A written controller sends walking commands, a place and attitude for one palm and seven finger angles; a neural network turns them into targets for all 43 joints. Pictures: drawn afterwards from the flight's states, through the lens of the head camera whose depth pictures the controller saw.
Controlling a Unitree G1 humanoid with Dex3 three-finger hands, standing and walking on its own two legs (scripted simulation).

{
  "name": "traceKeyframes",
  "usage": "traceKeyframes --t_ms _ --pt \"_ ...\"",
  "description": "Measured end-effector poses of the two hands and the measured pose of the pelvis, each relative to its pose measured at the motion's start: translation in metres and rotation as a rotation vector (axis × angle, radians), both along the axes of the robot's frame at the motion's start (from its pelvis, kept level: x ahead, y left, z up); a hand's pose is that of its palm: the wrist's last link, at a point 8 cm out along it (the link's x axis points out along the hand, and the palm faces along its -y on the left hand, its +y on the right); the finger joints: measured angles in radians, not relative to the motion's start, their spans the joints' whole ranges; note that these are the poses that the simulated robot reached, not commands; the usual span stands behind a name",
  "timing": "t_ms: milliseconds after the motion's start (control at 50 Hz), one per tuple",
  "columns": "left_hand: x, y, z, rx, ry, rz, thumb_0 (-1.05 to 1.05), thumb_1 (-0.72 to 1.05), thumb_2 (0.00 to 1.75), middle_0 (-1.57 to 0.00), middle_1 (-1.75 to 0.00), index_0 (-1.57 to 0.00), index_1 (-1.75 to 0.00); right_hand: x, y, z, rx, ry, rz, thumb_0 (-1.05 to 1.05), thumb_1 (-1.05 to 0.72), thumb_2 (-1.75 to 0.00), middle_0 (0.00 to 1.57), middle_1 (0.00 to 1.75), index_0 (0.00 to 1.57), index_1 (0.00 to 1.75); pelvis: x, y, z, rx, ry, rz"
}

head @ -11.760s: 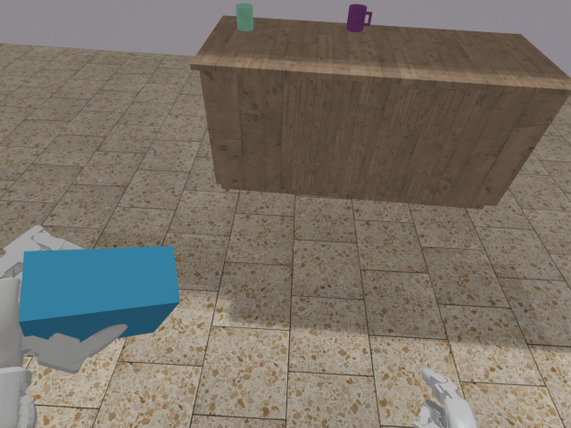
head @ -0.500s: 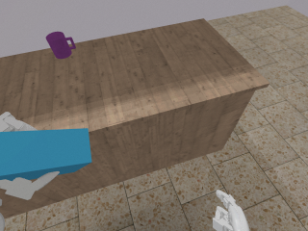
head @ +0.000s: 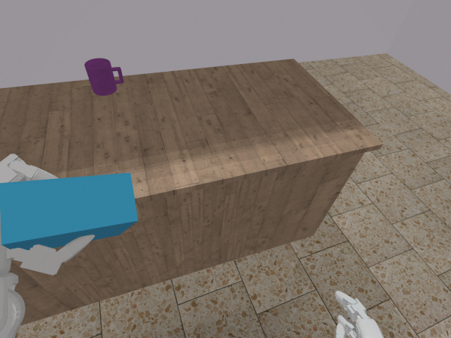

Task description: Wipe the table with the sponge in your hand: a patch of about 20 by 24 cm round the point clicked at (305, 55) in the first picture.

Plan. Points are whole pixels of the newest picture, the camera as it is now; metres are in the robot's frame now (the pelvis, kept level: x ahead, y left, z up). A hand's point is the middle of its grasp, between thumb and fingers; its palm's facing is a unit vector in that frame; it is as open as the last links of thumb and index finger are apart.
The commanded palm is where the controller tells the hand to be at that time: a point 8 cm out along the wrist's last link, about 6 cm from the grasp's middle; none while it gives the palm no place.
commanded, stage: come to a stop and stand still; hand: left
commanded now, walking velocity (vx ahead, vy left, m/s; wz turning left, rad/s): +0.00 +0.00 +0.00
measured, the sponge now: (91, 212) +0.24 +0.21 +0.16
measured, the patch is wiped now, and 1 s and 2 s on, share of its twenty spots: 0.00 0.00 0.00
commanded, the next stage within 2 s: look again from close up in 0.52 s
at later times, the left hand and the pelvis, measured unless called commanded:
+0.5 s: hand (22, 219) +0.22 +0.29 +0.16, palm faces +0.45 -0.83 -0.33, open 9.9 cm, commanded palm +0.16 +0.31 +0.18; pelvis +0.00 +0.03 +0.00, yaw +0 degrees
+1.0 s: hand (48, 219) +0.22 +0.26 +0.16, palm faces +0.44 -0.83 -0.34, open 9.9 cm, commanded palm +0.16 +0.29 +0.18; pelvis +0.01 +0.01 +0.01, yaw +1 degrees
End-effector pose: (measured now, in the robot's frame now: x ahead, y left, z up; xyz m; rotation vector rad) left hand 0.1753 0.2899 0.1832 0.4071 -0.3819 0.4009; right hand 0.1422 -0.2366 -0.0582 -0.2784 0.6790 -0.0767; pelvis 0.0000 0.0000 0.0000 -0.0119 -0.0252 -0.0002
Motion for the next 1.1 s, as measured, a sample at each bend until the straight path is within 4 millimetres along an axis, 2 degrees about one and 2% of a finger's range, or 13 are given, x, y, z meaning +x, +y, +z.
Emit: traceKeyframes --t_ms 60,120,200,280,360,500,620,720,880,1100 --pt "0.001 0.002 -0.026 -0.034 0.112 -0.037 0.00 -0.49 1.02 -0.77 -1.34 -0.77 -1.34 -0.008 0.016 0.001 -0.002 0.004 -0.017 0.01 -0.90 -0.90 0.20 0.30 0.20 0.30 -0.004 0.011 0.001 0.003 -0.002 -0.007" --pt "0.002 0.016 -0.033 -0.022 0.160 -0.024 -0.01 -0.49 1.02 -0.77 -1.34 -0.77 -1.34 -0.010 0.033 0.001 0.004 0.012 -0.011 0.01 -0.90 -0.90 0.20 0.30 0.20 0.30 -0.008 0.019 0.002 0.003 -0.006 -0.008" --pt "-0.002 0.034 -0.017 0.013 0.117 0.014 -0.01 -0.49 1.02 -0.77 -1.34 -0.77 -1.34 -0.006 0.054 -0.001 0.022 0.013 0.023 0.02 -0.90 -0.90 0.20 0.30 0.20 0.30 -0.011 0.028 0.003 0.001 -0.006 -0.006" --pt "-0.007 0.040 0.001 0.033 0.044 0.031 -0.01 -0.49 1.02 -0.77 -1.34 -0.77 -1.34 0.004 0.069 -0.003 0.037 0.011 0.059 0.02 -0.90 -0.90 0.20 0.30 0.20 0.30 -0.009 0.034 0.003 -0.001 -0.002 0.002" --pt "-0.007 0.041 0.002 0.024 0.043 0.038 -0.01 -0.49 1.02 -0.77 -1.34 -0.77 -1.34 0.017 0.074 -0.004 0.047 0.005 0.066 0.02 -0.90 -0.90 0.20 0.30 0.20 0.30 -0.006 0.038 0.004 -0.001 0.000 0.002" --pt "-0.001 0.038 -0.014 -0.022 0.114 0.049 -0.01 -0.49 1.02 -0.77 -1.34 -0.77 -1.34 0.035 0.068 0.001 0.041 -0.014 0.055 0.01 -0.90 -0.90 0.20 0.30 0.20 0.30 -0.002 0.034 0.004 -0.003 -0.003 0.005" --pt "0.000 0.026 -0.009 -0.018 0.107 0.035 -0.01 -0.49 1.02 -0.77 -1.34 -0.77 -1.34 0.042 0.054 0.004 0.023 -0.021 0.048 0.01 -0.90 -0.90 0.20 0.30 0.20 0.30 0.000 0.026 0.005 -0.007 -0.003 0.014" --pt "-0.002 0.019 -0.004 -0.003 0.103 0.036 -0.01 -0.49 1.02 -0.77 -1.34 -0.77 -1.34 0.042 0.041 0.003 0.015 -0.014 0.033 0.01 -0.90 -0.90 0.20 0.30 0.20 0.30 0.003 0.018 0.005 -0.010 0.001 0.016" --pt "-0.001 0.012 -0.013 -0.030 0.144 0.057 -0.01 -0.49 1.02 -0.77 -1.34 -0.77 -1.34 0.036 0.025 -0.001 0.003 0.014 0.009 0.01 -0.90 -0.90 0.20 0.30 0.20 0.30 0.006 0.010 0.006 -0.012 0.007 0.019" --pt "0.002 0.006 -0.009 -0.011 0.153 0.045 -0.01 -0.48 1.02 -0.77 -1.34 -0.77 -1.34 0.034 0.020 -0.004 0.008 0.032 0.000 0.02 -0.90 -0.90 0.20 0.30 0.20 0.30 0.009 0.005 0.007 -0.013 0.011 0.029"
